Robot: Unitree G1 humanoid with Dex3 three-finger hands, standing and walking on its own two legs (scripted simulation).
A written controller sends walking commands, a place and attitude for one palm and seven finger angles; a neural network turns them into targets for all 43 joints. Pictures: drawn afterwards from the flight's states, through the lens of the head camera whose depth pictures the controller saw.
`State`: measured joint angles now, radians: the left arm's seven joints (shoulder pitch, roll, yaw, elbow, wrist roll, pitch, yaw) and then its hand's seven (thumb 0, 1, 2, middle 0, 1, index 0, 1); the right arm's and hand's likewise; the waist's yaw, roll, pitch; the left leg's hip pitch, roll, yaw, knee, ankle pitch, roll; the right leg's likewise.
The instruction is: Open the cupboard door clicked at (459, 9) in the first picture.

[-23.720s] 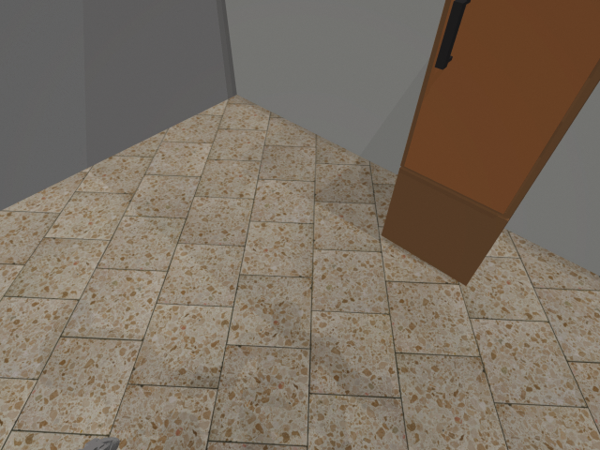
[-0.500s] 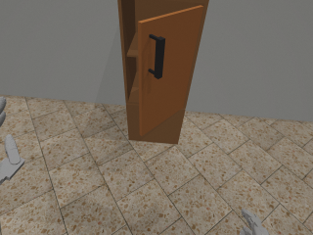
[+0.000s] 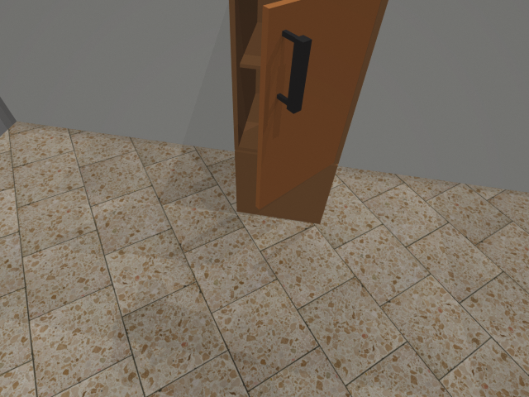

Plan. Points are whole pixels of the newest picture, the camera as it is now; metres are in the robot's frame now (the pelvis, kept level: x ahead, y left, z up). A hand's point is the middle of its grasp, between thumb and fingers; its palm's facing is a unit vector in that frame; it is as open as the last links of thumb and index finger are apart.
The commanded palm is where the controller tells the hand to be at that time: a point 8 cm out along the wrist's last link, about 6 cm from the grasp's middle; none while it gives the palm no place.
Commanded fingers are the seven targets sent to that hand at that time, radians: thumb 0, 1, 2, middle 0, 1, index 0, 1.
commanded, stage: let the arm hang, fingers relaxed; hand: left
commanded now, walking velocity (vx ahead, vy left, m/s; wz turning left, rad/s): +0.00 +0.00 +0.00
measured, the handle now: (291, 72) +0.71 -0.01 +0.13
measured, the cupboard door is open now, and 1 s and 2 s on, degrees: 49 49 49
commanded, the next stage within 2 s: look to check the result in 0.76 s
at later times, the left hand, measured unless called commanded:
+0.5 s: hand out of the picture +0.01 +0.18 -0.16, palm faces +0.01 -0.98 -0.19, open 7.4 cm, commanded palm none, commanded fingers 0.00 0.90 0.90 -0.20 -0.30 -0.20 -0.30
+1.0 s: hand out of the picture +0.02 +0.20 -0.16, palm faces -0.01 -0.97 -0.22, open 7.4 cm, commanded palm none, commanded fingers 0.00 0.90 0.90 -0.20 -0.30 -0.20 -0.30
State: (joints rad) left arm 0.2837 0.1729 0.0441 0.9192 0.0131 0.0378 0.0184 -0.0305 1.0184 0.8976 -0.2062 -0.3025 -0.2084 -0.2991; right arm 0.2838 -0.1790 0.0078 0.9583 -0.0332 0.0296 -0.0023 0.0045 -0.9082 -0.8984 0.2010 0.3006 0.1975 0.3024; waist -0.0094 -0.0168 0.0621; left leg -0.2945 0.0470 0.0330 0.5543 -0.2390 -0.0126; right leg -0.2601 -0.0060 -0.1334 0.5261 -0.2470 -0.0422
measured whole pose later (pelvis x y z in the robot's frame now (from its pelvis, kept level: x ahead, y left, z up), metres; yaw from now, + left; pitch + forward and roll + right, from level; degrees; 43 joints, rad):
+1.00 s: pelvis +0.01 +0.02 +0.01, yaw -2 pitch -2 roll +0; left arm 0.26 0.16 0.02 1.16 0.02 -0.01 0.02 0.00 0.91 0.90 -0.20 -0.30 -0.20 -0.30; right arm 0.28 -0.16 -0.02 1.14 -0.02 0.01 -0.02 0.00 -0.91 -0.90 0.20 0.30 0.20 0.30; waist -0.01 0.02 0.06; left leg -0.18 0.02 0.08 0.40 -0.18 0.01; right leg -0.18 -0.02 -0.09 0.41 -0.19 -0.02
